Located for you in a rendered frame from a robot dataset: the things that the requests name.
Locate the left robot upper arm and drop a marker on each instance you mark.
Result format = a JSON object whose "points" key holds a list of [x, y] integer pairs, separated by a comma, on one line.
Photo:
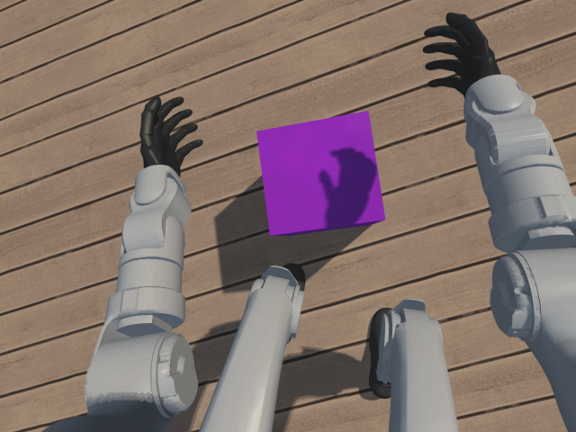
{"points": [[136, 384]]}

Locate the left robot hand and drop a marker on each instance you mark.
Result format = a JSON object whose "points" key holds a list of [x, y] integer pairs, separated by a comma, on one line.
{"points": [[157, 148]]}

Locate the robot left foot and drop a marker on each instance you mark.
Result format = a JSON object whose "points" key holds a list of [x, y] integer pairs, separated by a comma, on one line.
{"points": [[298, 274]]}

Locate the right robot hand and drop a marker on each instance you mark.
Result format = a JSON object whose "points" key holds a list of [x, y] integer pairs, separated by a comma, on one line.
{"points": [[475, 58]]}

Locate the robot right forearm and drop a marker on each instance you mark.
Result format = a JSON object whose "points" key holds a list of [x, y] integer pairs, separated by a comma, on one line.
{"points": [[531, 202]]}

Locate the robot left forearm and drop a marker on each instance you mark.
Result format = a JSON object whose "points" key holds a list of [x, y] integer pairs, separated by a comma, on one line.
{"points": [[148, 295]]}

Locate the right robot upper arm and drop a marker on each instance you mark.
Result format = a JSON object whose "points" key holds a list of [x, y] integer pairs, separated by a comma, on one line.
{"points": [[533, 298]]}

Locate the carton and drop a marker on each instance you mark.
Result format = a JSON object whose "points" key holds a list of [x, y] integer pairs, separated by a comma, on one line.
{"points": [[320, 175]]}

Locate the right robot shin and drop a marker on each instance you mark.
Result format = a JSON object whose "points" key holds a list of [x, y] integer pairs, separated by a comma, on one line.
{"points": [[384, 374]]}

